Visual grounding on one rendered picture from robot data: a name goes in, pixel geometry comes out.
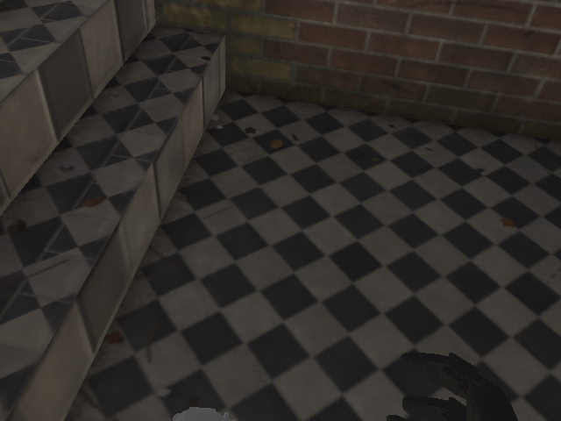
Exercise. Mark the right robot hand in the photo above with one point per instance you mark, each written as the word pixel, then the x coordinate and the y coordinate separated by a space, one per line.
pixel 484 401

